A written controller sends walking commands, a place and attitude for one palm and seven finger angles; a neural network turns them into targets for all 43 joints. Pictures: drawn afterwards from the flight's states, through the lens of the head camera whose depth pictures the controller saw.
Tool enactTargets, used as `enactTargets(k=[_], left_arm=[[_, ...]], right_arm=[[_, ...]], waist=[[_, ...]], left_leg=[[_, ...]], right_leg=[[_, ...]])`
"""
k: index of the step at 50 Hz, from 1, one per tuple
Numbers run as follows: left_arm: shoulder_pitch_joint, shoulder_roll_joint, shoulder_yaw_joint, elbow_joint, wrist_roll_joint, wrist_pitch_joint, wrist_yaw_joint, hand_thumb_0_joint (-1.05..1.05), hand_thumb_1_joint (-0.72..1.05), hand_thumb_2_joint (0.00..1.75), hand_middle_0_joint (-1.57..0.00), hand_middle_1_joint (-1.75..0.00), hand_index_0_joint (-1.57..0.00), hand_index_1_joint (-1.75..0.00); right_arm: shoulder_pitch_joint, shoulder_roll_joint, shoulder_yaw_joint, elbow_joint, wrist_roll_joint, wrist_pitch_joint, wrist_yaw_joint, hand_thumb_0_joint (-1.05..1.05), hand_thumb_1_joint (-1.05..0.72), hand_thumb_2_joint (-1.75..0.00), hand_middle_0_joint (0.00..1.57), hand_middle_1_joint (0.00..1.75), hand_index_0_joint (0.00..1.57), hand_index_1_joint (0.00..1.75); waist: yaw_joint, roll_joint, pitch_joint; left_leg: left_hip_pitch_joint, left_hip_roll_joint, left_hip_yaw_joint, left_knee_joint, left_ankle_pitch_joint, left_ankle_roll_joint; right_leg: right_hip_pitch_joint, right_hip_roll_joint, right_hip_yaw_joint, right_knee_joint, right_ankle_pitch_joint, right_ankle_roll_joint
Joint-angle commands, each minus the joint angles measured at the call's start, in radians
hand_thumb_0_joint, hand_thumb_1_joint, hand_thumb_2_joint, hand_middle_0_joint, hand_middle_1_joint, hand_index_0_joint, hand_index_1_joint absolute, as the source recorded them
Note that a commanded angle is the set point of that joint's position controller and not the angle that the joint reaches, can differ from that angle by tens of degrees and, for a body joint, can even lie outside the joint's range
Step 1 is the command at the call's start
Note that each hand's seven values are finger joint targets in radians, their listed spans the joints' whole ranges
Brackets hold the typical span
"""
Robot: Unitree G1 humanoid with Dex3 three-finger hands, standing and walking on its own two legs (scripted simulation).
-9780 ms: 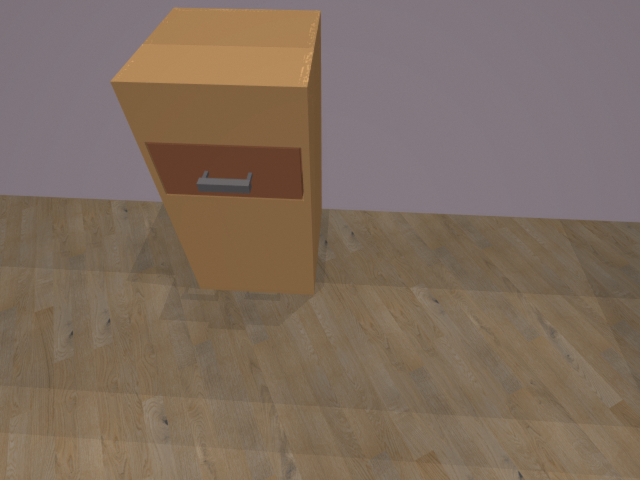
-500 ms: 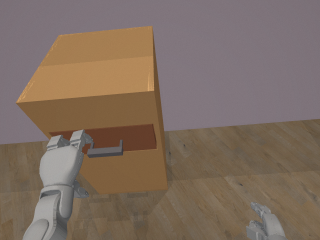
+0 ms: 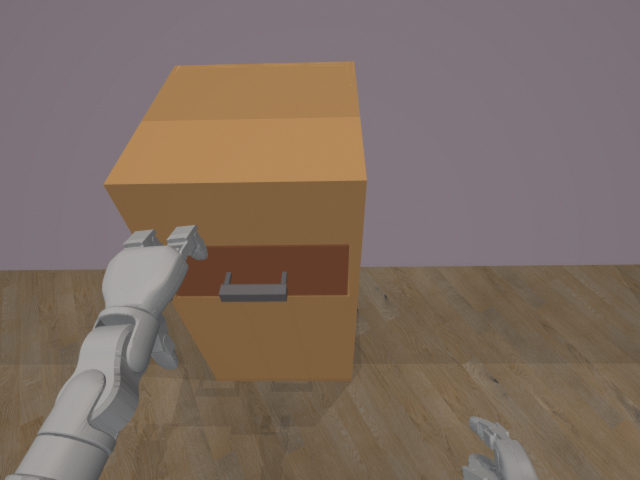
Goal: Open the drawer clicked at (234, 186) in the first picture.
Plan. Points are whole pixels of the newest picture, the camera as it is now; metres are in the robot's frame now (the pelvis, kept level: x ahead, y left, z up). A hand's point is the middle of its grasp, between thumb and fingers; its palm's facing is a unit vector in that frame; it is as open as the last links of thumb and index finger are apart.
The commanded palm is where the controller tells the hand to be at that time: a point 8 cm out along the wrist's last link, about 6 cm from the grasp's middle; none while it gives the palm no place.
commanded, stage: raise the hand with hooked fingers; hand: left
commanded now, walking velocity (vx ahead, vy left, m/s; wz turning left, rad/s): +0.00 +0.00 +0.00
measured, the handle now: (255, 284) +0.50 +0.21 -0.18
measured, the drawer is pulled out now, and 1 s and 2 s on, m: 0.00 0.00 0.00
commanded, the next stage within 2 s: move the hooked fingers above the handle in 0.16 s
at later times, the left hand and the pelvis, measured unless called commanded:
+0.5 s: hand (186, 305) +0.31 +0.22 +0.04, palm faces -0.01 -0.09 -1.00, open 13.8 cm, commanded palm +0.30 +0.24 +0.10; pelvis -0.02 -0.01 +0.00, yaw +0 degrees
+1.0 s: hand (213, 286) +0.38 +0.22 -0.02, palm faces +0.02 -0.04 -1.00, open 13.8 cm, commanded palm +0.36 +0.23 +0.03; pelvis +0.02 -0.04 -0.03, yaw -1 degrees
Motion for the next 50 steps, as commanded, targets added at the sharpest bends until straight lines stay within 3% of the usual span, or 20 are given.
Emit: enactTargets(k=[1, 6, 10, 13, 16, 17, 19, 20, 21, 22, 27, 34, 37, 41, 42, 43, 44, 45, 47, 50], left_arm=[[-0.324, 0.231, 0.173, -0.28, 0.029, -0.074, 0.107, 0.0, -0.5, 0.3, -0.3, -1.2, -0.3, -1.2], [-0.312, 0.205, 0.161, -0.213, 0.016, -0.058, 0.159, 0.0, -0.5, 0.3, -0.3, -1.2, -0.3, -1.2], [-0.296, 0.144, 0.086, -0.167, 0.002, -0.014, 0.136, 0.0, -0.5, 0.3, -0.3, -1.2, -0.3, -1.2], [-0.292, 0.144, 0.068, -0.176, 0.0, -0.003, 0.105, 0.0, -0.5, 0.3, -0.3, -1.2, -0.3, -1.2], [-0.375, 0.096, 0.015, -0.072, 0.02, -0.002, 0.082, 0.0, -0.5, 0.3, -0.3, -1.2, -0.3, -1.2], [-0.403, 0.124, 0.033, -0.042, 0.03, -0.011, 0.084, 0.0, -0.5, 0.3, -0.3, -1.2, -0.3, -1.2], [-0.448, 0.151, 0.059, -0.013, 0.051, -0.039, 0.096, 0.0, -0.5, 0.3, -0.3, -1.2, -0.3, -1.2], [-0.47, 0.157, 0.062, -0.003, 0.058, -0.054, 0.106, 0.0, -0.5, 0.3, -0.3, -1.2, -0.3, -1.2], [-0.508, 0.209, 0.109, -0.01, 0.074, -0.073, 0.122, 0.0, -0.5, 0.3, -0.3, -1.2, -0.3, -1.2], [-0.503, 0.206, 0.115, -0.019, 0.077, -0.09, 0.141, 0.0, -0.5, 0.3, -0.3, -1.2, -0.3, -1.2], [-0.445, 0.212, 0.172, 0.103, 0.069, -0.108, 0.218, 0.0, -0.5, 0.3, -0.3, -1.2, -0.3, -1.2], [-0.426, 0.151, 0.094, 0.212, 0.06, -0.067, 0.215, 0.0, -0.5, 0.3, -0.3, -1.2, -0.3, -1.2], [-0.472, 0.154, 0.085, 0.2, 0.057, -0.104, 0.204, 0.0, -0.5, 0.3, -0.3, -1.2, -0.3, -1.2], [-0.571, 0.25, 0.17, 0.22, 0.071, -0.189, 0.235, 0.0, -0.5, 0.3, -0.3, -1.2, -0.3, -1.2], [-0.541, 0.26, 0.194, 0.238, 0.081, -0.203, 0.252, 0.0, -0.5, 0.3, -0.3, -1.2, -0.3, -1.2], [-0.564, 0.265, 0.202, 0.246, 0.088, -0.219, 0.273, 0.0, -0.5, 0.3, -0.3, -1.2, -0.3, -1.2], [-0.535, 0.287, 0.239, 0.263, 0.098, -0.228, 0.295, 0.0, -0.5, 0.3, -0.3, -1.2, -0.3, -1.2], [-0.541, 0.275, 0.234, 0.275, 0.103, -0.229, 0.317, 0.0, -0.5, 0.3, -0.3, -1.2, -0.3, -1.2], [-0.49, 0.305, 0.279, 0.335, 0.115, -0.21, 0.357, 0.0, -0.5, 0.3, -0.3, -1.2, -0.3, -1.2], [-0.467, 0.236, 0.223, 0.41, 0.115, -0.146, 0.386, 0.0, -0.5, 0.3, -0.3, -1.2, -0.3, -1.2]], right_arm=[[-0.121, -0.128, -0.057, -0.138, -0.013, -0.062, -0.004, 0.0, -0.9, -0.9, 0.2, 0.3, 0.2, 0.3], [-0.113, -0.134, -0.067, -0.114, -0.003, -0.072, -0.005, 0.0, -0.9, -0.9, 0.2, 0.3, 0.2, 0.3], [-0.114, -0.139, -0.07, -0.105, 0.007, -0.07, -0.008, 0.0, -0.9, -0.9, 0.2, 0.3, 0.2, 0.3], [-0.113, -0.141, -0.069, -0.111, 0.007, -0.073, -0.011, 0.0, -0.9, -0.9, 0.2, 0.3, 0.2, 0.3], [-0.102, -0.142, -0.059, -0.101, 0.008, -0.07, -0.017, 0.0, -0.9, -0.9, 0.2, 0.3, 0.2, 0.3], [-0.093, -0.144, -0.058, -0.094, 0.009, -0.072, -0.021, 0.0, -0.9, -0.9, 0.2, 0.3, 0.2, 0.3], [-0.08, -0.143, -0.06, -0.091, 0.003, -0.076, -0.028, 0.0, -0.9, -0.9, 0.2, 0.3, 0.2, 0.3], [-0.075, -0.141, -0.059, -0.093, 0.001, -0.077, -0.031, 0.0, -0.9, -0.9, 0.2, 0.3, 0.2, 0.3], [-0.069, -0.147, -0.063, -0.088, -0.004, -0.08, -0.034, 0.0, -0.9, -0.9, 0.2, 0.3, 0.2, 0.3], [-0.065, -0.138, -0.065, -0.096, -0.006, -0.084, -0.034, 0.0, -0.9, -0.9, 0.2, 0.3, 0.2, 0.3], [-0.043, -0.13, -0.074, -0.089, -0.007, -0.084, -0.037, 0.0, -0.9, -0.9, 0.2, 0.3, 0.2, 0.3], [-0.009, -0.153, -0.091, -0.09, 0.003, -0.075, -0.04, 0.0, -0.9, -0.9, 0.2, 0.3, 0.2, 0.3], [0.01, -0.156, -0.099, -0.083, 0.001, -0.075, -0.048, 0.0, -0.9, -0.9, 0.2, 0.3, 0.2, 0.3], [0.036, -0.155, -0.105, -0.052, -0.011, -0.079, -0.063, 0.0, -0.9, -0.9, 0.2, 0.3, 0.2, 0.3], [0.047, -0.151, -0.108, -0.055, -0.012, -0.08, -0.063, 0.0, -0.9, -0.9, 0.2, 0.3, 0.2, 0.3], [0.048, -0.148, -0.108, -0.046, -0.014, -0.08, -0.063, 0.0, -0.9, -0.9, 0.2, 0.3, 0.2, 0.3], [0.053, -0.145, -0.112, -0.044, -0.016, -0.079, -0.061, 0.0, -0.9, -0.9, 0.2, 0.3, 0.2, 0.3], [0.058, -0.143, -0.112, -0.04, -0.019, -0.078, -0.057, 0.0, -0.9, -0.9, 0.2, 0.3, 0.2, 0.3], [0.062, -0.144, -0.116, -0.038, -0.022, -0.073, -0.049, 0.0, -0.9, -0.9, 0.2, 0.3, 0.2, 0.3], [0.082, -0.149, -0.123, -0.038, -0.02, -0.066, -0.031, 0.0, -0.9, -0.9, 0.2, 0.3, 0.2, 0.3]], waist=[[0.018, 0.055, -0.249], [0.015, 0.029, -0.243], [-0.001, -0.021, -0.221], [-0.001, -0.02, -0.231], [-0.029, -0.062, -0.126], [-0.028, -0.066, -0.12], [-0.018, -0.054, -0.163], [-0.014, -0.027, -0.186], [-0.007, 0.002, -0.224], [0.004, 0.031, -0.259], [0.014, 0.008, -0.275], [-0.028, -0.082, -0.321], [-0.047, -0.062, -0.336], [-0.06, -0.082, -0.364], [-0.046, -0.048, -0.379], [-0.052, -0.044, -0.384], [-0.033, -0.007, -0.416], [-0.039, 0.009, -0.433], [-0.022, 0.007, -0.454], [-0.036, -0.02, -0.459]], left_leg=[[0.22, 0.109, -0.091, -0.1, 0.242, -0.09], [0.199, 0.101, -0.092, -0.118, 0.141, -0.094], [0.189, 0.101, -0.083, -0.128, 0.1, -0.085], [0.196, 0.103, -0.085, -0.138, 0.088, -0.081], [0.133, 0.102, -0.074, -0.15, -0.011, -0.07], [0.118, 0.1, -0.07, -0.149, -0.037, -0.068], [0.128, 0.091, -0.064, -0.132, -0.022, -0.064], [0.13, 0.083, -0.059, -0.119, -0.005, -0.063], [0.14, 0.082, -0.059, -0.108, 0.01, -0.068], [0.15, 0.075, -0.056, -0.095, 0.04, -0.07], [0.077, 0.065, -0.017, -0.03, 0.127, -0.06], [-0.005, 0.055, 0.028, 0.05, 0.166, -0.035], [-0.014, 0.053, 0.028, 0.084, 0.18, -0.028], [-0.086, 0.049, 0.031, 0.146, 0.181, -0.02], [-0.1, 0.045, 0.034, 0.154, 0.179, -0.021], [-0.113, 0.046, 0.036, 0.173, 0.193, -0.021], [-0.125, 0.044, 0.035, 0.189, 0.212, -0.026], [-0.135, 0.044, 0.037, 0.205, 0.23, -0.028], [-0.177, 0.039, 0.037, 0.226, 0.247, -0.034], [-0.197, 0.043, 0.052, 0.245, 0.271, -0.037]], right_leg=[[-0.054, 0.007, -0.092, -0.042, 0.104, -0.053], [-0.066, 0.01, -0.09, -0.047, 0.075, -0.051], [-0.067, 0.004, -0.086, -0.062, 0.072, -0.044], [-0.047, 0.0, -0.085, -0.067, 0.07, -0.044], [-0.107, 0.006, -0.093, -0.076, 0.028, -0.044], [-0.114, 0.004, -0.092, -0.073, 0.011, -0.045], [-0.113, 0.005, -0.089, -0.065, 0.015, -0.049], [-0.111, 0.004, -0.087, -0.059, 0.019, -0.051], [-0.112, 0.01, -0.084, -0.048, 0.023, -0.054], [-0.101, 0.007, -0.083, -0.041, 0.033, -0.057], [-0.106, 0.014, -0.074, -0.015, 0.082, -0.058], [-0.098, 0.005, -0.04, 0.014, 0.197, -0.041], [-0.121, 0.003, -0.029, 0.033, 0.23, -0.037], [-0.143, -0.004, -0.008, 0.079, 0.285, -0.032], [-0.145, -0.005, -0.004, 0.09, 0.292, -0.033], [-0.156, -0.007, 0.001, 0.107, 0.327, -0.033], [-0.16, -0.003, 0.003, 0.131, 0.343, -0.039], [-0.169, -0.004, 0.0, 0.15, 0.369, -0.039], [-0.167, 0.001, 0.01, 0.175, 0.404, -0.041], [-0.182, 0.008, -0.004, 0.191, 0.444, -0.037]])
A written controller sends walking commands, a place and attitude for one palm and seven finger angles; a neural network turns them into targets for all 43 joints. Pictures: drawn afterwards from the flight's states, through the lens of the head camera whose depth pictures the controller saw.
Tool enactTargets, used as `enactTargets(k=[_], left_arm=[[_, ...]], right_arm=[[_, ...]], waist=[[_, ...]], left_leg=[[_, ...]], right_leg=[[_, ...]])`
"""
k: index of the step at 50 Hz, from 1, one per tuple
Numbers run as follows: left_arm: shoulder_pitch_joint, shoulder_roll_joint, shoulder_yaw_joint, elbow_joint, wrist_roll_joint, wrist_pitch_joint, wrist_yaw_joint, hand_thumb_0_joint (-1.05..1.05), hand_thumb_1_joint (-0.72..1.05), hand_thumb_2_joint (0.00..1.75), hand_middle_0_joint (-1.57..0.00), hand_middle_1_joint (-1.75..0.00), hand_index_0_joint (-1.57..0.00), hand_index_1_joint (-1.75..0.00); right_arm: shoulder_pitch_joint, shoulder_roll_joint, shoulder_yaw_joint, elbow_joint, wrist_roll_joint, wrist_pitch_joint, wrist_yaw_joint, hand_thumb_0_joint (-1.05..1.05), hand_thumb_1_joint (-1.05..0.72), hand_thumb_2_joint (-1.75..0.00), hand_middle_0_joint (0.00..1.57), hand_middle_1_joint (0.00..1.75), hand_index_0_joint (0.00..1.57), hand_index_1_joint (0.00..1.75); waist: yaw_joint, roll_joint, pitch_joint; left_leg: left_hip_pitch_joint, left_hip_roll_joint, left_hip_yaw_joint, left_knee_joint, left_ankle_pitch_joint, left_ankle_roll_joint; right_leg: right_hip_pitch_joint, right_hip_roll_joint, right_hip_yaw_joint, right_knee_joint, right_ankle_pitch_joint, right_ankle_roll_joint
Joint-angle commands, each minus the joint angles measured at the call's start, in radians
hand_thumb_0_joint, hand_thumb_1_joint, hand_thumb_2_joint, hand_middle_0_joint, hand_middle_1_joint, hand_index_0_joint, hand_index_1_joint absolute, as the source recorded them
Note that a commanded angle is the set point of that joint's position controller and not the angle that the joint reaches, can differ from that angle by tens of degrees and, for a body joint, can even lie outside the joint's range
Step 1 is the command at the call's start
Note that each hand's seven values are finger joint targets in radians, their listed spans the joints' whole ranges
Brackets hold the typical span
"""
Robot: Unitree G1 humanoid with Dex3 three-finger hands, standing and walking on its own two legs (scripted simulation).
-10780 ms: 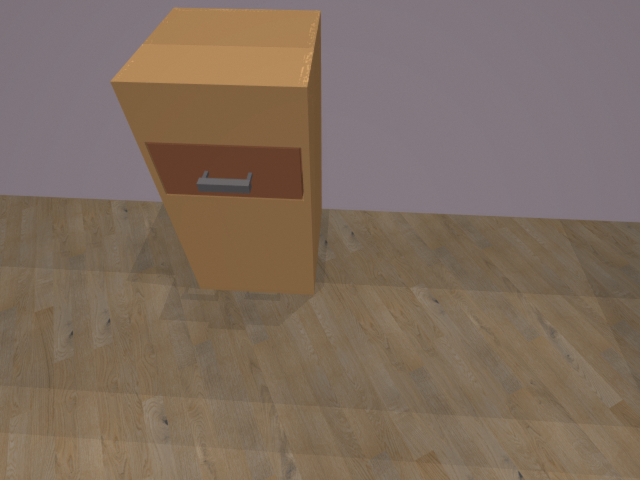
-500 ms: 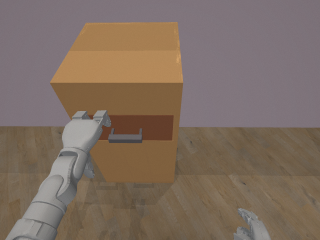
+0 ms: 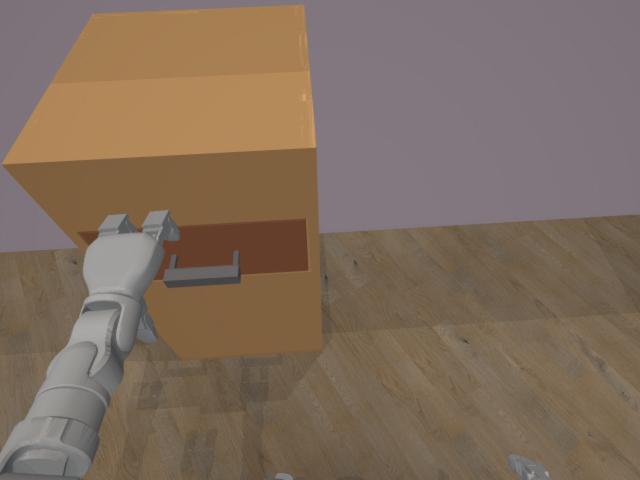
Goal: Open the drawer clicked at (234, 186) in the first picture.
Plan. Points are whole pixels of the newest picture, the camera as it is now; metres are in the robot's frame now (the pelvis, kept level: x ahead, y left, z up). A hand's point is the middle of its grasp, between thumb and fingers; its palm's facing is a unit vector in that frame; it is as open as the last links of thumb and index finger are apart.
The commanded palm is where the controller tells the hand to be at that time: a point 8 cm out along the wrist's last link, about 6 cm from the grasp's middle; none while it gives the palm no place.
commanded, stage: move the hooked fingers above the handle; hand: left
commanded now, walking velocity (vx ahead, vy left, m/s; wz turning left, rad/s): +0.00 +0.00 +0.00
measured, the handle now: (204, 266) +0.48 +0.25 -0.15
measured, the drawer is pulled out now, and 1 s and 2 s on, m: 0.00 0.00 0.00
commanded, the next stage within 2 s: none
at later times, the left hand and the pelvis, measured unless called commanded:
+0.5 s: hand (163, 281) +0.40 +0.27 -0.05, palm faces +0.02 +0.03 -1.00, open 13.8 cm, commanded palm +0.38 +0.25 +0.00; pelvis -0.01 +0.01 -0.03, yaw +0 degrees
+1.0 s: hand (175, 281) +0.42 +0.28 -0.10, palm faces -0.07 +0.03 -1.00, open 13.7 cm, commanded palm +0.42 +0.25 -0.04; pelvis -0.04 +0.02 -0.06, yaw -3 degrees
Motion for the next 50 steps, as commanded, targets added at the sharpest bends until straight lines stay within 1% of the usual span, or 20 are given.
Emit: enactTargets(k=[1, 5, 7, 10, 14, 15, 18, 21, 23, 24, 26, 29, 32, 34, 36, 38, 41, 46, 49, 50], left_arm=[[-0.227, 0.222, 0.103, -0.065, -0.008, 0.087, 0.079, 0.0, -0.5, 0.3, -0.3, -1.2, -0.3, -1.2], [-0.271, 0.167, 0.019, -0.074, -0.027, 0.128, 0.028, 0.0, -0.5, 0.3, -0.3, -1.2, -0.3, -1.2], [-0.301, 0.164, 0.016, -0.115, -0.032, 0.101, 0.009, 0.0, -0.5, 0.3, -0.3, -1.2, -0.3, -1.2], [-0.355, 0.158, 0.018, -0.099, -0.01, 0.034, 0.014, 0.0, -0.5, 0.3, -0.3, -1.2, -0.3, -1.2], [-0.395, 0.214, 0.101, -0.094, 0.058, -0.033, 0.117, 0.0, -0.5, 0.3, -0.3, -1.2, -0.3, -1.2], [-0.417, 0.206, 0.097, -0.073, 0.073, -0.03, 0.147, 0.0, -0.5, 0.3, -0.3, -1.2, -0.3, -1.2], [-0.4, 0.222, 0.133, 0.023, 0.079, 0.028, 0.221, 0.0, -0.5, 0.3, -0.3, -1.2, -0.3, -1.2], [-0.474, 0.183, 0.078, 0.143, 0.065, 0.12, 0.241, 0.0, -0.5, 0.3, -0.3, -1.2, -0.3, -1.2], [-0.516, 0.124, 0.008, 0.204, 0.047, 0.168, 0.218, 0.0, -0.5, 0.3, -0.3, -1.2, -0.3, -1.2], [-0.567, 0.13, -0.003, 0.215, 0.035, 0.179, 0.2, 0.0, -0.5, 0.3, -0.3, -1.2, -0.3, -1.2], [-0.638, 0.11, -0.041, 0.233, 0.016, 0.178, 0.156, 0.0, -0.5, 0.3, -0.3, -1.2, -0.3, -1.2], [-0.765, 0.077, -0.088, 0.197, 0.016, 0.104, 0.108, 0.0, -0.5, 0.3, -0.3, -1.2, -0.3, -1.2], [-0.827, 0.099, -0.076, 0.175, 0.054, 0.018, 0.112, 0.0, -0.5, 0.3, -0.3, -1.2, -0.3, -1.2], [-0.785, 0.156, -0.008, 0.245, 0.084, 0.0, 0.153, 0.0, -0.5, 0.3, -0.3, -1.2, -0.3, -1.2], [-0.756, 0.248, 0.085, 0.317, 0.094, 0.025, 0.207, 0.0, -0.5, 0.3, -0.3, -1.2, -0.3, -1.2], [-0.731, 0.282, 0.116, 0.381, 0.096, 0.081, 0.26, 0.0, -0.5, 0.3, -0.3, -1.2, -0.3, -1.2], [-0.713, 0.36, 0.164, 0.388, 0.081, 0.163, 0.297, 0.0, -0.5, 0.3, -0.3, -1.2, -0.3, -1.2], [-0.79, 0.395, 0.129, 0.402, 0.035, 0.273, 0.266, 0.0, -0.5, 0.3, -0.3, -1.2, -0.3, -1.2], [-0.867, 0.369, 0.082, 0.348, -0.004, 0.222, 0.17, 0.0, -0.5, 0.3, -0.3, -1.2, -0.3, -1.2], [-0.879, 0.29, 0.019, 0.334, -0.011, 0.191, 0.134, 0.0, -0.5, 0.3, -0.3, -1.2, -0.3, -1.2]], right_arm=[[0.015, -0.123, -0.043, -0.108, -0.002, -0.021, 0.016, 0.0, -0.9, -0.9, 0.2, 0.3, 0.2, 0.3], [0.041, -0.136, -0.046, -0.113, 0.005, -0.014, 0.016, 0.0, -0.9, -0.9, 0.2, 0.3, 0.2, 0.3], [0.04, -0.134, -0.047, -0.109, 0.003, -0.014, 0.009, 0.0, -0.9, -0.9, 0.2, 0.3, 0.2, 0.3], [0.052, -0.125, -0.046, -0.089, -0.006, -0.016, -0.003, 0.0, -0.9, -0.9, 0.2, 0.3, 0.2, 0.3], [0.059, -0.114, -0.046, -0.069, -0.025, -0.012, 0.005, 0.0, -0.9, -0.9, 0.2, 0.3, 0.2, 0.3], [0.061, -0.112, -0.046, -0.062, -0.029, -0.012, 0.01, 0.0, -0.9, -0.9, 0.2, 0.3, 0.2, 0.3], [0.066, -0.118, -0.05, -0.056, -0.038, -0.005, 0.028, 0.0, -0.9, -0.9, 0.2, 0.3, 0.2, 0.3], [0.078, -0.127, -0.05, -0.044, -0.035, 0.0, 0.043, 0.0, -0.9, -0.9, 0.2, 0.3, 0.2, 0.3], [0.097, -0.135, -0.052, -0.049, -0.026, 0.001, 0.048, 0.0, -0.9, -0.9, 0.2, 0.3, 0.2, 0.3], [0.103, -0.139, -0.052, -0.043, -0.021, -0.001, 0.046, 0.0, -0.9, -0.9, 0.2, 0.3, 0.2, 0.3], [0.119, -0.146, -0.048, -0.04, -0.02, -0.004, 0.036, 0.0, -0.9, -0.9, 0.2, 0.3, 0.2, 0.3], [0.141, -0.144, -0.05, -0.021, -0.022, -0.022, 0.022, 0.0, -0.9, -0.9, 0.2, 0.3, 0.2, 0.3], [0.158, -0.141, -0.049, 0.001, -0.034, -0.036, 0.017, 0.0, -0.9, -0.9, 0.2, 0.3, 0.2, 0.3], [0.166, -0.143, -0.045, 0.011, -0.042, -0.034, 0.025, 0.0, -0.9, -0.9, 0.2, 0.3, 0.2, 0.3], [0.165, -0.151, -0.036, 0.019, -0.052, -0.026, 0.038, 0.0, -0.9, -0.9, 0.2, 0.3, 0.2, 0.3], [0.159, -0.156, -0.026, 0.005, -0.056, -0.017, 0.048, 0.0, -0.9, -0.9, 0.2, 0.3, 0.2, 0.3], [0.144, -0.165, -0.016, -0.021, -0.052, -0.011, 0.062, 0.0, -0.9, -0.9, 0.2, 0.3, 0.2, 0.3], [0.147, -0.174, -0.004, -0.021, -0.026, -0.005, 0.049, 0.0, -0.9, -0.9, 0.2, 0.3, 0.2, 0.3], [0.185, -0.182, -0.015, -0.011, -0.013, -0.032, 0.032, 0.0, -0.9, -0.9, 0.2, 0.3, 0.2, 0.3], [0.195, -0.178, -0.021, -0.011, -0.012, -0.045, 0.026, 0.0, -0.9, -0.9, 0.2, 0.3, 0.2, 0.3]], waist=[[0.013, -0.027, -0.362], [-0.022, -0.075, -0.39], [-0.03, -0.067, -0.419], [-0.049, -0.061, -0.353], [-0.018, 0.068, -0.408], [-0.026, 0.077, -0.403], [-0.012, 0.058, -0.43], [-0.048, 0.017, -0.421], [-0.073, -0.005, -0.428], [-0.088, -0.025, -0.443], [-0.117, -0.047, -0.45], [-0.149, -0.005, -0.455], [-0.142, 0.103, -0.466], [-0.121, 0.118, -0.454], [-0.09, 0.123, -0.449], [-0.082, 0.088, -0.455], [-0.044, 0.089, -0.554], [-0.087, -0.009, -0.56], [-0.133, 0.013, -0.592], [-0.159, 0.025, -0.59]], left_leg=[[0.139, -0.004, 0.056, -0.003, 0.416, 0.014], [0.156, 0.003, 0.06, 0.001, 0.431, 0.023], [0.178, 0.006, 0.053, 0.011, 0.456, 0.027], [0.159, 0.015, 0.044, 0.038, 0.431, 0.03], [0.153, 0.023, 0.033, 0.094, 0.454, 0.015], [0.146, 0.026, 0.027, 0.109, 0.453, 0.01], [0.095, 0.024, 0.03, 0.132, 0.434, 0.001], [0.053, 0.024, 0.029, 0.133, 0.388, -0.001], [0.07, 0.029, 0.035, 0.126, 0.348, 0.004], [0.068, 0.03, 0.036, 0.127, 0.335, 0.009], [0.075, 0.036, 0.02, 0.129, 0.315, 0.014], [0.11, 0.049, 0.002, 0.154, 0.289, 0.018], [0.131, 0.061, -0.025, 0.187, 0.297, 0.005], [0.084, 0.063, -0.03, 0.214, 0.292, -0.003], [0.002, 0.059, -0.026, 0.232, 0.286, -0.007], [-0.076, 0.055, -0.012, 0.247, 0.267, -0.004], [-0.101, 0.042, 0.008, 0.239, 0.273, -0.003], [-0.115, 0.038, 0.021, 0.191, 0.194, 0.017], [-0.06, 0.05, 0.018, 0.185, 0.16, 0.028], [-0.028, 0.054, 0.014, 0.188, 0.158, 0.031]], right_leg=[[0.183, -0.054, 0.024, -0.052, 0.58, 0.016], [0.214, -0.063, 0.026, -0.057, 0.665, 0.036], [0.205, -0.066, 0.032, -0.048, 0.685, 0.04], [0.114, -0.063, 0.017, -0.031, 0.603, 0.033], [-0.013, -0.054, -0.005, 0.043, 0.5, 0.009], [-0.054, -0.05, -0.012, 0.059, 0.473, 0.006], [-0.084, -0.041, -0.026, 0.093, 0.432, 0.003], [-0.109, -0.037, -0.039, 0.088, 0.387, 0.01], [-0.117, -0.034, -0.045, 0.067, 0.359, 0.017], [-0.107, -0.037, -0.042, 0.058, 0.364, 0.023], [-0.12, -0.037, -0.041, 0.056, 0.345, 0.024], [-0.219, -0.04, -0.045, 0.069, 0.277, 0.025], [-0.358, -0.036, -0.062, 0.123, 0.195, 0.01], [-0.413, -0.03, -0.072, 0.156, 0.165, 0.002], [-0.416, -0.028, -0.078, 0.192, 0.155, -0.004], [-0.396, -0.025, -0.077, 0.211, 0.162, 0.0], [-0.286, -0.025, -0.068, 0.221, 0.212, 0.006], [-0.173, -0.031, -0.057, 0.147, 0.206, 0.033], [-0.173, -0.036, -0.049, 0.116, 0.192, 0.041], [-0.202, -0.035, -0.05, 0.107, 0.184, 0.04]])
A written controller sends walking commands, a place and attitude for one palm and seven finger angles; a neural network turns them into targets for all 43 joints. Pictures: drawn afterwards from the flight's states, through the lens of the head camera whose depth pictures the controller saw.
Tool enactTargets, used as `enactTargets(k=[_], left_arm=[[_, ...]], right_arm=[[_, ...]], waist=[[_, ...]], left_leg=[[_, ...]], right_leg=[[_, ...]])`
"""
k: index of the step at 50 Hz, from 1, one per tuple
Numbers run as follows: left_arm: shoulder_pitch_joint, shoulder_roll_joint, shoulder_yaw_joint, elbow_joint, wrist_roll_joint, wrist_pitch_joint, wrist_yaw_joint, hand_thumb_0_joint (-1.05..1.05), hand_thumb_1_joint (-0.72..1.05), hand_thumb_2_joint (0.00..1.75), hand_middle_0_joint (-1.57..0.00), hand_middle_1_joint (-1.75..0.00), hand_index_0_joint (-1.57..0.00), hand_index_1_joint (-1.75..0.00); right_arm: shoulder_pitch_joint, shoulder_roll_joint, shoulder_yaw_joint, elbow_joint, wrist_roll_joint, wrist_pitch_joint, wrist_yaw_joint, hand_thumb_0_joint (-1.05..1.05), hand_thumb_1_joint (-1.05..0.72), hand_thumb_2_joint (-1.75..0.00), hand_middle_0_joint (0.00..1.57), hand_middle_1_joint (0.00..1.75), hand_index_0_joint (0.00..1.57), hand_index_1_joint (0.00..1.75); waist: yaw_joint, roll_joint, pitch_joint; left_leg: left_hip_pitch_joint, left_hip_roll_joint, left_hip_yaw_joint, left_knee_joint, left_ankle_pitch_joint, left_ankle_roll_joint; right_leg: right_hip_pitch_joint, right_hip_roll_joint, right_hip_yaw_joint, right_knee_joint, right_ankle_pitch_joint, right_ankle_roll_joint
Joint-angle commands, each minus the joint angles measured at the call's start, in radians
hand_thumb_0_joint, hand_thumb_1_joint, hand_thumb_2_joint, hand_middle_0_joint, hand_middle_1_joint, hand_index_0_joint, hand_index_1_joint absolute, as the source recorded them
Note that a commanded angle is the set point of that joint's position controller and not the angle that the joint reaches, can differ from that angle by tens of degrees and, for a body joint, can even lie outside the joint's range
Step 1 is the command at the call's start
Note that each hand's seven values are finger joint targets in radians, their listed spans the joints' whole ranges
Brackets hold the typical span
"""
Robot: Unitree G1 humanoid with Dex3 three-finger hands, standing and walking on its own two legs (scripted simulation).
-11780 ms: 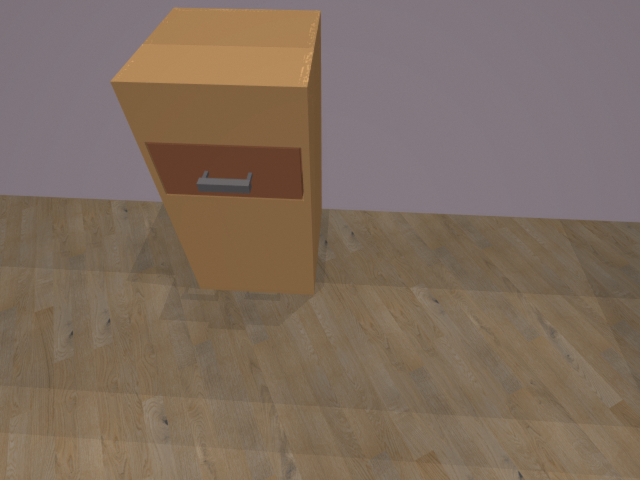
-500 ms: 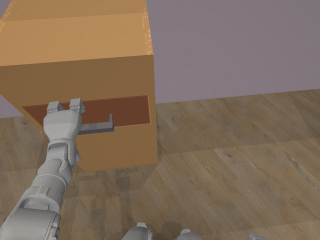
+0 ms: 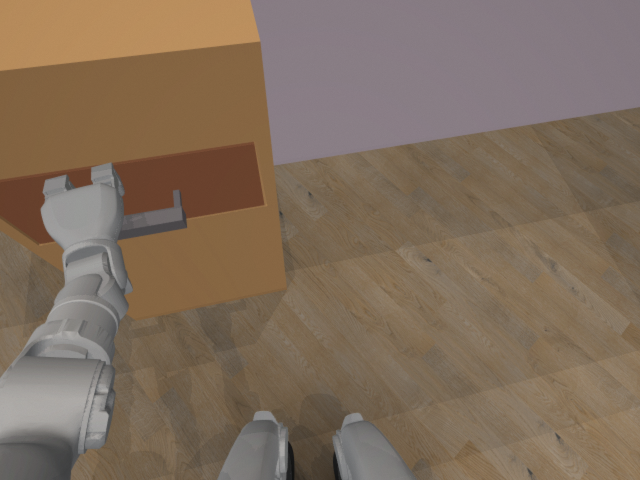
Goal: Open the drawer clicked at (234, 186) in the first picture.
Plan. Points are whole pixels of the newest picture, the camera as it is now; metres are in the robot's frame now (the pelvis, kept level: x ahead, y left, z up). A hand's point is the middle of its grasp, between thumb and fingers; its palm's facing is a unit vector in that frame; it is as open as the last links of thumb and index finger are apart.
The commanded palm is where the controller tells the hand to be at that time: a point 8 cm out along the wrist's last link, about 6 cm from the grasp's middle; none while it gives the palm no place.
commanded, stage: move the hooked fingers above the handle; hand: left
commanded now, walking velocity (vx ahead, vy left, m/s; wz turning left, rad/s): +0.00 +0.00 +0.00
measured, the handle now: (139, 213) +0.51 +0.25 -0.09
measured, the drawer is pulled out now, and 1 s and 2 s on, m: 0.00 0.00 0.00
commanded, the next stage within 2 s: none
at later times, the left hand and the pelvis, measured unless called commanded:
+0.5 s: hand (107, 227) +0.46 +0.27 -0.04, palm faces -0.02 +0.00 -1.00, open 13.7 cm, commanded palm +0.45 +0.24 +0.03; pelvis +0.00 +0.00 +0.00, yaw +1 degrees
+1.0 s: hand (110, 226) +0.46 +0.27 -0.04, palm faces +0.03 +0.02 -1.00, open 13.7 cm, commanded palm +0.44 +0.25 +0.03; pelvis +0.02 -0.01 +0.00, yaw +0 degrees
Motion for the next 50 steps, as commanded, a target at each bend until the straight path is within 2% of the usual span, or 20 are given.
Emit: enactTargets(k=[1, 6, 8, 12, 14, 16, 18, 21, 22, 24, 26, 30, 31, 33, 37, 38, 41, 43, 47, 50], left_arm=[[-0.48, 0.203, -0.084, -0.267, -0.038, -0.069, -0.087, 0.0, -0.5, 0.3, -0.3, -1.2, -0.3, -1.2], [-0.453, -0.027, -0.251, -0.255, -0.024, -0.212, -0.166, 0.0, -0.5, 0.3, -0.3, -1.2, -0.3, -1.2], [-0.419, 0.045, -0.174, -0.229, 0.001, -0.232, -0.139, 0.0, -0.5, 0.3, -0.3, -1.2, -0.3, -1.2], [-0.395, 0.231, 0.02, -0.231, 0.043, -0.201, -0.012, 0.0, -0.5, 0.3, -0.3, -1.2, -0.3, -1.2], [-0.398, 0.3, 0.084, -0.247, 0.064, -0.15, 0.067, 0.0, -0.5, 0.3, -0.3, -1.2, -0.3, -1.2], [-0.429, 0.288, 0.066, -0.251, 0.072, -0.088, 0.109, 0.0, -0.5, 0.3, -0.3, -1.2, -0.3, -1.2], [-0.408, 0.309, 0.072, -0.254, 0.067, -0.04, 0.12, 0.0, -0.5, 0.3, -0.3, -1.2, -0.3, -1.2], [-0.452, 0.307, 0.052, -0.276, 0.011, -0.004, 0.073, 0.0, -0.5, 0.3, -0.3, -1.2, -0.3, -1.2], [-0.43, 0.336, 0.067, -0.278, -0.004, -0.002, 0.05, 0.0, -0.5, 0.3, -0.3, -1.2, -0.3, -1.2], [-0.385, 0.275, 0.013, -0.254, -0.026, -0.009, -0.01, 0.0, -0.5, 0.3, -0.3, -1.2, -0.3, -1.2], [-0.404, 0.177, -0.081, -0.248, -0.029, -0.039, -0.069, 0.0, -0.5, 0.3, -0.3, -1.2, -0.3, -1.2], [-0.347, 0.021, -0.201, -0.239, -0.028, -0.135, -0.151, 0.0, -0.5, 0.3, -0.3, -1.2, -0.3, -1.2], [-0.36, 0.0, -0.214, -0.256, -0.034, -0.166, -0.162, 0.0, -0.5, 0.3, -0.3, -1.2, -0.3, -1.2], [-0.306, 0.044, -0.164, -0.24, -0.018, -0.209, -0.159, 0.0, -0.5, 0.3, -0.3, -1.2, -0.3, -1.2], [-0.288, 0.237, 0.02, -0.287, 0.033, -0.241, -0.052, 0.0, -0.5, 0.3, -0.3, -1.2, -0.3, -1.2], [-0.253, 0.288, 0.076, -0.297, 0.044, -0.234, -0.012, 0.0, -0.5, 0.3, -0.3, -1.2, -0.3, -1.2], [-0.265, 0.396, 0.168, -0.362, 0.062, -0.184, 0.096, 0.0, -0.5, 0.3, -0.3, -1.2, -0.3, -1.2], [-0.247, 0.373, 0.148, -0.343, 0.062, -0.134, 0.135, 0.0, -0.5, 0.3, -0.3, -1.2, -0.3, -1.2], [-0.285, 0.431, 0.171, -0.374, 0.018, -0.058, 0.127, 0.0, -0.5, 0.3, -0.3, -1.2, -0.3, -1.2], [-0.289, 0.323, 0.07, -0.322, -0.021, -0.029, 0.039, 0.0, -0.5, 0.3, -0.3, -1.2, -0.3, -1.2]], right_arm=[[0.145, -0.189, -0.078, -0.06, 0.005, -0.061, -0.035, 0.0, -0.9, -0.9, 0.2, 0.3, 0.2, 0.3], [0.158, -0.166, -0.086, -0.024, -0.008, -0.09, -0.036, 0.0, -0.9, -0.9, 0.2, 0.3, 0.2, 0.3], [0.163, -0.174, -0.087, -0.019, -0.015, -0.082, -0.031, 0.0, -0.9, -0.9, 0.2, 0.3, 0.2, 0.3], [0.159, -0.185, -0.082, -0.049, -0.027, -0.049, -0.01, 0.0, -0.9, -0.9, 0.2, 0.3, 0.2, 0.3], [0.134, -0.187, -0.075, -0.069, -0.035, -0.028, -0.003, 0.0, -0.9, -0.9, 0.2, 0.3, 0.2, 0.3], [0.123, -0.183, -0.072, -0.08, -0.035, -0.022, 0.001, 0.0, -0.9, -0.9, 0.2, 0.3, 0.2, 0.3], [0.116, -0.188, -0.071, -0.088, -0.027, -0.017, 0.003, 0.0, -0.9, -0.9, 0.2, 0.3, 0.2, 0.3], [0.119, -0.187, -0.071, -0.081, -0.016, -0.023, -0.004, 0.0, -0.9, -0.9, 0.2, 0.3, 0.2, 0.3], [0.13, -0.193, -0.07, -0.076, -0.01, -0.023, -0.006, 0.0, -0.9, -0.9, 0.2, 0.3, 0.2, 0.3], [0.135, -0.185, -0.072, -0.076, -0.003, -0.027, -0.018, 0.0, -0.9, -0.9, 0.2, 0.3, 0.2, 0.3], [0.142, -0.176, -0.072, -0.064, 0.002, -0.038, -0.027, 0.0, -0.9, -0.9, 0.2, 0.3, 0.2, 0.3], [0.145, -0.16, -0.075, -0.05, 0.0, -0.05, -0.034, 0.0, -0.9, -0.9, 0.2, 0.3, 0.2, 0.3], [0.142, -0.156, -0.077, -0.047, -0.003, -0.054, -0.032, 0.0, -0.9, -0.9, 0.2, 0.3, 0.2, 0.3], [0.148, -0.157, -0.077, -0.047, -0.007, -0.048, -0.029, 0.0, -0.9, -0.9, 0.2, 0.3, 0.2, 0.3], [0.138, -0.165, -0.075, -0.068, -0.018, -0.028, -0.017, 0.0, -0.9, -0.9, 0.2, 0.3, 0.2, 0.3], [0.13, -0.168, -0.073, -0.077, -0.023, -0.02, -0.014, 0.0, -0.9, -0.9, 0.2, 0.3, 0.2, 0.3], [0.092, -0.169, -0.066, -0.094, -0.038, -0.008, -0.009, 0.0, -0.9, -0.9, 0.2, 0.3, 0.2, 0.3], [0.083, -0.167, -0.068, -0.102, -0.035, -0.006, -0.007, 0.0, -0.9, -0.9, 0.2, 0.3, 0.2, 0.3], [0.089, -0.176, -0.071, -0.089, -0.018, -0.009, -0.013, 0.0, -0.9, -0.9, 0.2, 0.3, 0.2, 0.3], [0.122, -0.18, -0.084, -0.067, -0.002, -0.019, -0.023, 0.0, -0.9, -0.9, 0.2, 0.3, 0.2, 0.3]], waist=[[-0.054, 0.002, -0.542], [-0.085, 0.063, -0.333], [-0.048, 0.097, -0.315], [0.031, 0.155, -0.427], [0.053, 0.161, -0.488], [0.036, 0.103, -0.523], [0.043, 0.077, -0.56], [0.018, 0.056, -0.619], [0.024, 0.045, -0.639], [0.001, -0.013, -0.603], [-0.039, -0.015, -0.518], [-0.058, -0.022, -0.347], [-0.06, 0.013, -0.33], [-0.027, 0.038, -0.31], [0.043, 0.084, -0.403], [0.073, 0.091, -0.437], [0.105, 0.087, -0.522], [0.091, 0.055, -0.551], [0.085, 0.029, -0.668], [0.027, -0.006, -0.631]], left_leg=[[0.491, 0.051, -0.042, -0.134, 0.231, 0.0], [0.522, 0.066, -0.091, -0.117, 0.169, -0.017], [0.506, 0.07, -0.111, -0.111, 0.168, -0.033], [0.496, 0.064, -0.102, -0.081, 0.313, -0.056], [0.486, 0.061, -0.081, -0.063, 0.372, -0.057], [0.46, 0.054, -0.065, -0.059, 0.376, -0.044], [0.476, 0.052, -0.053, -0.079, 0.376, -0.04], [0.512, 0.048, -0.042, -0.098, 0.37, -0.026], [0.527, 0.048, -0.039, -0.109, 0.37, -0.023], [0.505, 0.044, -0.024, -0.118, 0.338, -0.009], [0.5, 0.048, -0.025, -0.127, 0.305, -0.004], [0.488, 0.053, -0.045, -0.128, 0.244, -0.005], [0.5, 0.056, -0.049, -0.126, 0.258, -0.007], [0.481, 0.055, -0.054, -0.113, 0.278, -0.013], [0.422, 0.048, -0.041, -0.081, 0.343, -0.019], [0.411, 0.043, -0.033, -0.071, 0.369, -0.021], [0.36, 0.033, -0.015, -0.048, 0.404, -0.023], [0.357, 0.029, 0.001, -0.051, 0.406, -0.019], [0.421, 0.026, 0.011, -0.085, 0.432, -0.018], [0.48, 0.033, 0.008, -0.109, 0.42, -0.011]], right_leg=[[0.208, -0.057, -0.054, -0.199, 0.221, -0.008], [-0.044, -0.056, -0.08, -0.172, 0.115, -0.028], [-0.098, -0.053, -0.09, -0.135, 0.104, -0.042], [-0.072, -0.045, -0.098, -0.08, 0.149, -0.056], [-0.026, -0.042, -0.094, -0.064, 0.182, -0.053], [0.049, -0.043, -0.091, -0.073, 0.217, -0.041], [0.118, -0.043, -0.088, -0.092, 0.25, -0.032], [0.205, -0.047, -0.077, -0.129, 0.296, -0.018], [0.24, -0.049, -0.075, -0.141, 0.309, -0.014], [0.292, -0.051, -0.058, -0.181, 0.334, -0.006], [0.261, -0.054, -0.052, -0.209, 0.319, -0.005], [0.14, -0.05, -0.057, -0.227, 0.223, -0.017], [0.112, -0.054, -0.057, -0.222, 0.222, -0.023], [0.078, -0.05, -0.061, -0.194, 0.219, -0.034], [0.107, -0.048, -0.055, -0.126, 0.281, -0.045], [0.13, -0.048, -0.051, -0.108, 0.304, -0.047], [0.212, -0.052, -0.037, -0.067, 0.375, -0.04], [0.264, -0.053, -0.03, -0.078, 0.418, -0.029], [0.394, -0.064, -0.024, -0.111, 0.504, -0.01], [0.393, -0.064, -0.033, -0.167, 0.506, 0.001]])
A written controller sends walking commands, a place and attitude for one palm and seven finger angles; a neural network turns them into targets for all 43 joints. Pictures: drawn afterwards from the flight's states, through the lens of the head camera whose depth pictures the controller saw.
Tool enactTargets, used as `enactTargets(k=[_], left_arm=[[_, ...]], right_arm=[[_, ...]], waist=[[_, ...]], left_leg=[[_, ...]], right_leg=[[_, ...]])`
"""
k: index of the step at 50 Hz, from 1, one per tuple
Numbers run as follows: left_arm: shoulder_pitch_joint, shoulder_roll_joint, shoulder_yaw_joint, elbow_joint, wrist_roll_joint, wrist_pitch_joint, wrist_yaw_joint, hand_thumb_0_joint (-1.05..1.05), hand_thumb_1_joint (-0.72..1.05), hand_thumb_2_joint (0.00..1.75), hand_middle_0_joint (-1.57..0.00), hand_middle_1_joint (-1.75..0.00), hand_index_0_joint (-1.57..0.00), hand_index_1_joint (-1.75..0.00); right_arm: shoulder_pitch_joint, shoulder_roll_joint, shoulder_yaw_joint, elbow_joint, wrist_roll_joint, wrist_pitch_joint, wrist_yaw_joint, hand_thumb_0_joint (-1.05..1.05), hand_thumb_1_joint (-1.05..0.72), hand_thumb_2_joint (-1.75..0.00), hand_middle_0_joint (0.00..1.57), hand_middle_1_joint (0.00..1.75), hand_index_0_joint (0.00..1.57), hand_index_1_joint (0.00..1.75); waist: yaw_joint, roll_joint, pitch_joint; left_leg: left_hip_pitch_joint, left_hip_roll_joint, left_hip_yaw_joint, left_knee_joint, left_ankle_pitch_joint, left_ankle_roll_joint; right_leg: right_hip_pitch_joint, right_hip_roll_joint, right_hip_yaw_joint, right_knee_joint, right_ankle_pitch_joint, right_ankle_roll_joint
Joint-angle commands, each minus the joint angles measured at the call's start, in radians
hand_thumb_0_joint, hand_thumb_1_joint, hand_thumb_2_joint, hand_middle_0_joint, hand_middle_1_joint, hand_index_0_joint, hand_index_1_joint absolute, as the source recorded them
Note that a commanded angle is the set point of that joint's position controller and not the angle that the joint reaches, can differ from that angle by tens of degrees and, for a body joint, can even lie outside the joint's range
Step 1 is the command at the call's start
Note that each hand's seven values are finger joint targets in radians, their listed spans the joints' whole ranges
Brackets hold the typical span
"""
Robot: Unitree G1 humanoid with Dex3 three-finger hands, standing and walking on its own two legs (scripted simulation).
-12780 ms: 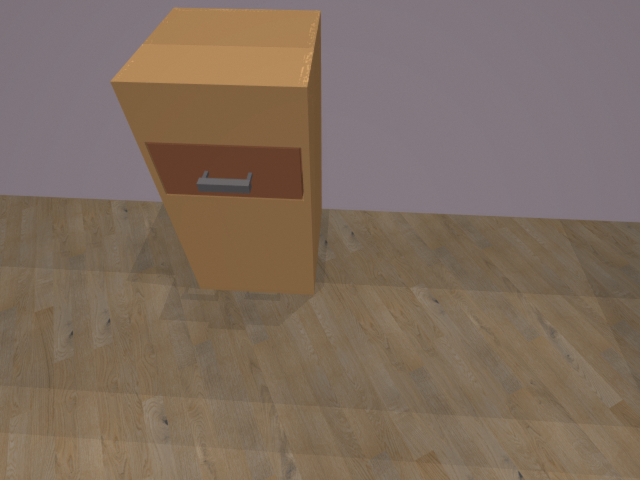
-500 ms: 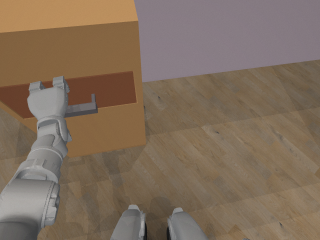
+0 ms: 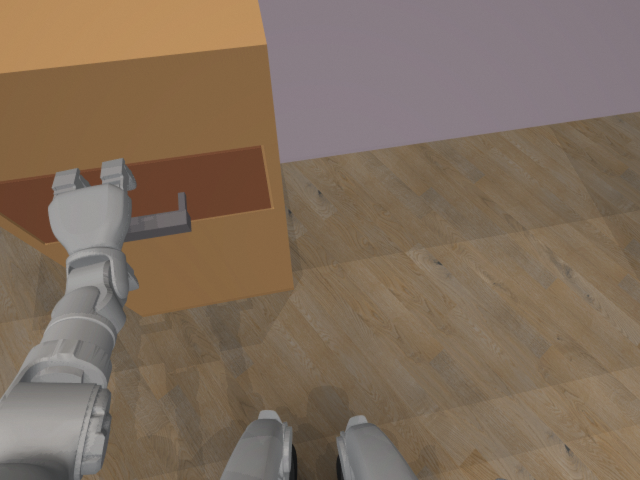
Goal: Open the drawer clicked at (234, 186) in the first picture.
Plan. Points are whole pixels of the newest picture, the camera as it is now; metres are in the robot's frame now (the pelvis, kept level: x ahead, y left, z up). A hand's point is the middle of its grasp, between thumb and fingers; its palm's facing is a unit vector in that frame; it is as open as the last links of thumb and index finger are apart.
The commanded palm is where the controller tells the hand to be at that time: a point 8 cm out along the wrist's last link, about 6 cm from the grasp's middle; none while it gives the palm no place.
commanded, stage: move the hooked fingers above the handle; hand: left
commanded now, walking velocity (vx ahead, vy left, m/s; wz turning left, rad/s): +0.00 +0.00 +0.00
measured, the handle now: (143, 215) +0.50 +0.26 -0.09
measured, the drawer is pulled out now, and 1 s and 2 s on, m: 0.00 0.00 0.00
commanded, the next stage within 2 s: none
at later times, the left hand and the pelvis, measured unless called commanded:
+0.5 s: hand (114, 230) +0.44 +0.27 -0.04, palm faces +0.09 +0.05 -1.00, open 13.8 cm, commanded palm +0.43 +0.27 +0.03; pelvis -0.01 +0.01 -0.01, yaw +0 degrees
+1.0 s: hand (126, 229) +0.45 +0.26 -0.05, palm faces +0.10 +0.04 -0.99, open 13.8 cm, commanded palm +0.43 +0.28 +0.03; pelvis -0.02 +0.01 -0.01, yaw +0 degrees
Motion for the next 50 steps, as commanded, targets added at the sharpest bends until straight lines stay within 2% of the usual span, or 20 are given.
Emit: enactTargets(k=[1, 5, 6, 7, 9, 11, 16, 18, 20, 24, 27, 30, 32, 35, 38, 40, 41, 44, 46, 50], left_arm=[[-0.415, 0.255, -0.025, -0.15, -0.07, 0.073, -0.055, 0.0, -0.5, 0.3, -0.3, -1.2, -0.3, -1.2], [-0.421, 0.01, -0.249, -0.101, -0.096, 0.012, -0.202, 0.0, -0.5, 0.3, -0.3, -1.2, -0.3, -1.2], [-0.463, -0.063, -0.31, -0.142, -0.103, -0.025, -0.236, 0.0, -0.5, 0.3, -0.3, -1.2, -0.3, -1.2], [-0.454, -0.062, -0.303, -0.146, -0.1, -0.064, -0.257, 0.0, -0.5, 0.3, -0.3, -1.2, -0.3, -1.2], [-0.423, 0.01, -0.242, -0.137, -0.077, -0.124, -0.269, 0.0, -0.5, 0.3, -0.3, -1.2, -0.3, -1.2], [-0.395, 0.132, -0.123, -0.159, -0.045, -0.172, -0.233, 0.0, -0.5, 0.3, -0.3, -1.2, -0.3, -1.2], [-0.32, 0.445, 0.18, -0.205, 0.035, -0.126, 0.012, 0.0, -0.5, 0.3, -0.3, -1.2, -0.3, -1.2], [-0.31, 0.385, 0.135, -0.212, 0.043, -0.057, 0.097, 0.0, -0.5, 0.3, -0.3, -1.2, -0.3, -1.2], [-0.362, 0.402, 0.129, -0.246, 0.042, 0.006, 0.147, 0.0, -0.5, 0.3, -0.3, -1.2, -0.3, -1.2], [-0.429, 0.424, 0.114, -0.209, -0.039, 0.115, 0.082, 0.0, -0.5, 0.3, -0.3, -1.2, -0.3, -1.2], [-0.47, 0.286, -0.028, -0.134, -0.101, 0.124, -0.076, 0.0, -0.5, 0.3, -0.3, -1.2, -0.3, -1.2], [-0.513, -0.079, -0.343, -0.135, -0.14, 0.058, -0.249, 0.0, -0.5, 0.3, -0.3, -1.2, -0.3, -1.2], [-0.519, -0.187, -0.422, -0.129, -0.15, -0.018, -0.319, 0.0, -0.5, 0.3, -0.3, -1.2, -0.3, -1.2], [-0.512, -0.058, -0.319, -0.119, -0.105, -0.126, -0.337, 0.0, -0.5, 0.3, -0.3, -1.2, -0.3, -1.2], [-0.505, 0.204, -0.076, -0.2, -0.014, -0.223, -0.236, 0.0, -0.5, 0.3, -0.3, -1.2, -0.3, -1.2], [-0.417, 0.393, 0.112, -0.187, 0.012, -0.194, -0.117, 0.0, -0.5, 0.3, -0.3, -1.2, -0.3, -1.2], [-0.373, 0.465, 0.176, -0.181, 0.009, -0.147, -0.067, 0.0, -0.5, 0.3, -0.3, -1.2, -0.3, -1.2], [-0.416, 0.41, 0.101, -0.241, 0.026, -0.043, 0.084, 0.0, -0.5, 0.3, -0.3, -1.2, -0.3, -1.2], [-0.472, 0.421, 0.088, -0.241, 0.024, 0.021, 0.141, 0.0, -0.5, 0.3, -0.3, -1.2, -0.3, -1.2], [-0.527, 0.475, 0.101, -0.18, -0.062, 0.13, 0.084, 0.0, -0.5, 0.3, -0.3, -1.2, -0.3, -1.2]], right_arm=[[0.165, -0.171, -0.069, -0.043, 0.015, -0.034, -0.019, 0.0, -0.9, -0.9, 0.2, 0.3, 0.2, 0.3], [0.181, -0.162, -0.07, -0.02, 0.019, -0.052, -0.029, 0.0, -0.9, -0.9, 0.2, 0.3, 0.2, 0.3], [0.179, -0.153, -0.071, -0.022, 0.017, -0.058, -0.029, 0.0, -0.9, -0.9, 0.2, 0.3, 0.2, 0.3], [0.176, -0.15, -0.074, -0.011, 0.015, -0.06, -0.029, 0.0, -0.9, -0.9, 0.2, 0.3, 0.2, 0.3], [0.176, -0.153, -0.07, -0.011, 0.007, -0.051, -0.031, 0.0, -0.9, -0.9, 0.2, 0.3, 0.2, 0.3], [0.177, -0.154, -0.067, -0.019, 0.0, -0.039, -0.026, 0.0, -0.9, -0.9, 0.2, 0.3, 0.2, 0.3], [0.101, -0.163, -0.04, -0.078, -0.03, -0.001, -0.009, 0.0, -0.9, -0.9, 0.2, 0.3, 0.2, 0.3], [0.077, -0.15, -0.039, -0.11, -0.026, 0.001, -0.004, 0.0, -0.9, -0.9, 0.2, 0.3, 0.2, 0.3], [0.067, -0.155, -0.039, -0.11, -0.017, -0.002, -0.004, 0.0, -0.9, -0.9, 0.2, 0.3, 0.2, 0.3], [0.099, -0.17, -0.048, -0.076, 0.005, -0.013, -0.018, 0.0, -0.9, -0.9, 0.2, 0.3, 0.2, 0.3], [0.162, -0.185, -0.065, -0.036, 0.023, -0.036, -0.032, 0.0, -0.9, -0.9, 0.2, 0.3, 0.2, 0.3], [0.181, -0.166, -0.07, -0.012, 0.025, -0.061, -0.039, 0.0, -0.9, -0.9, 0.2, 0.3, 0.2, 0.3], [0.173, -0.154, -0.065, 0.006, 0.029, -0.08, -0.04, 0.0, -0.9, -0.9, 0.2, 0.3, 0.2, 0.3], [0.181, -0.159, -0.062, 0.01, 0.01, -0.072, -0.04, 0.0, -0.9, -0.9, 0.2, 0.3, 0.2, 0.3], [0.173, -0.157, -0.062, -0.017, -0.008, -0.054, -0.032, 0.0, -0.9, -0.9, 0.2, 0.3, 0.2, 0.3], [0.144, -0.164, -0.045, -0.055, -0.02, -0.023, -0.022, 0.0, -0.9, -0.9, 0.2, 0.3, 0.2, 0.3], [0.121, -0.166, -0.033, -0.075, -0.027, -0.004, -0.016, 0.0, -0.9, -0.9, 0.2, 0.3, 0.2, 0.3], [0.056, -0.151, -0.026, -0.136, -0.014, 0.009, -0.026, 0.0, -0.9, -0.9, 0.2, 0.3, 0.2, 0.3], [0.039, -0.155, -0.02, -0.125, -0.005, -0.004, -0.033, 0.0, -0.9, -0.9, 0.2, 0.3, 0.2, 0.3], [0.094, -0.179, -0.033, -0.07, 0.018, -0.024, -0.042, 0.0, -0.9, -0.9, 0.2, 0.3, 0.2, 0.3]], waist=[[-0.045, 0.001, -0.588], [-0.112, -0.056, -0.38], [-0.127, -0.028, -0.363], [-0.116, 0.003, -0.349], [-0.091, 0.029, -0.317], [-0.03, 0.104, -0.345], [0.1, 0.127, -0.462], [0.097, 0.106, -0.496], [0.088, 0.084, -0.566], [0.036, 0.029, -0.699], [-0.061, -0.037, -0.646], [-0.154, -0.056, -0.425], [-0.164, -0.044, -0.308], [-0.126, 0.026, -0.223], [-0.009, 0.205, -0.38], [0.069, 0.235, -0.439], [0.097, 0.183, -0.438], [0.073, 0.063, -0.486], [0.066, 0.057, -0.564], [0.012, -0.004, -0.709]], left_leg=[[0.507, 0.034, 0.0, -0.133, 0.46, 0.0], [0.52, 0.045, -0.03, -0.147, 0.358, 0.007], [0.556, 0.05, -0.04, -0.146, 0.378, 0.005], [0.573, 0.054, -0.049, -0.14, 0.385, 0.001], [0.544, 0.056, -0.06, -0.128, 0.371, -0.003], [0.518, 0.051, -0.056, -0.112, 0.415, -0.011], [0.361, 0.032, -0.034, -0.063, 0.455, -0.025], [0.359, 0.026, -0.014, -0.067, 0.462, -0.026], [0.39, 0.027, -0.007, -0.081, 0.462, -0.027], [0.487, 0.03, -0.007, -0.126, 0.458, -0.02], [0.548, 0.041, -0.016, -0.143, 0.427, -0.002], [0.601, 0.057, -0.053, -0.156, 0.346, 0.004], [0.602, 0.065, -0.081, -0.161, 0.305, 0.003], [0.537, 0.062, -0.1, -0.148, 0.251, -0.009], [0.539, 0.056, -0.093, -0.096, 0.378, -0.038], [0.484, 0.047, -0.077, -0.079, 0.446, -0.052], [0.419, 0.036, -0.067, -0.074, 0.442, -0.047], [0.318, 0.025, -0.018, -0.065, 0.38, -0.019], [0.337, 0.025, -0.017, -0.083, 0.36, -0.02], [0.435, 0.029, -0.011, -0.125, 0.357, -0.008]], right_leg=[[0.353, -0.066, -0.035, -0.207, 0.526, 0.016], [0.219, -0.06, -0.044, -0.263, 0.384, 0.014], [0.174, -0.063, -0.047, -0.259, 0.371, 0.008], [0.126, -0.063, -0.051, -0.249, 0.342, 0.005], [0.076, -0.059, -0.055, -0.226, 0.301, -0.01], [0.069, -0.056, -0.056, -0.185, 0.315, -0.029], [0.136, -0.053, -0.05, -0.062, 0.352, -0.039], [0.181, -0.052, -0.05, -0.066, 0.377, -0.034], [0.237, -0.054, -0.048, -0.079, 0.4, -0.024], [0.365, -0.063, -0.048, -0.143, 0.461, 0.008], [0.344, -0.065, -0.049, -0.215, 0.459, 0.026], [0.178, -0.061, -0.065, -0.27, 0.324, 0.023], [0.065, -0.068, -0.075, -0.268, 0.248, 0.015], [-0.034, -0.065, -0.077, -0.22, 0.19, -0.016], [-0.068, -0.056, -0.078, -0.119, 0.214, -0.048], [-0.016, -0.051, -0.081, -0.073, 0.233, -0.055], [0.042, -0.048, -0.079, -0.058, 0.245, -0.051], [0.156, -0.054, -0.052, -0.075, 0.284, -0.031], [0.207, -0.06, -0.048, -0.081, 0.287, -0.022], [0.354, -0.065, -0.046, -0.155, 0.356, 0.015]])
